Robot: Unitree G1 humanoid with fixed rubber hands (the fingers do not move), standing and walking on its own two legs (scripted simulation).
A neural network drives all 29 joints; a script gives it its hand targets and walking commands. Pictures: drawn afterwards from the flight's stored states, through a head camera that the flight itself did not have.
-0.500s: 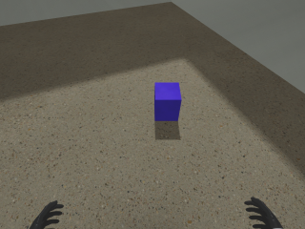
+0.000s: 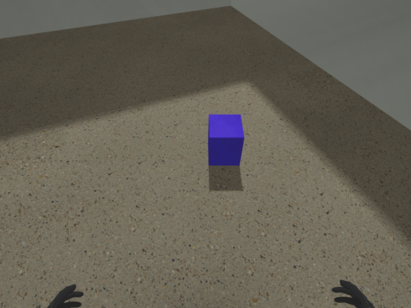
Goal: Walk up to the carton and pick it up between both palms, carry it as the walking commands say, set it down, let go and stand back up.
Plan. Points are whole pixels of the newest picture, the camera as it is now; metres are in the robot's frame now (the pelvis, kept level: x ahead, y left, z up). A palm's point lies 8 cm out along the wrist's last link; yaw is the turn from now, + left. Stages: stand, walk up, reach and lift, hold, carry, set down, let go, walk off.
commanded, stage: stand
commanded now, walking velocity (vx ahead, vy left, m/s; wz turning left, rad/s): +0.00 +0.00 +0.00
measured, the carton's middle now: (224, 140) +1.19 -0.14 -0.65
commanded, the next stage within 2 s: walk up in 1.72 s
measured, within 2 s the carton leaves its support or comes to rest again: neither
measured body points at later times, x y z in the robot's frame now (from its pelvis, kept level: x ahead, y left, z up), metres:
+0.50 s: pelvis +0.00 +0.00 +0.01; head +0.00 +0.00 +0.46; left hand +0.11 +0.31 -0.10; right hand +0.11 -0.32 -0.10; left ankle +0.01 +0.12 -0.74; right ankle +0.00 -0.12 -0.74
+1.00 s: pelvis +0.00 +0.00 +0.01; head +0.01 +0.00 +0.46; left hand +0.11 +0.32 -0.10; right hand +0.11 -0.32 -0.10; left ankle +0.01 +0.12 -0.74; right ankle +0.00 -0.12 -0.74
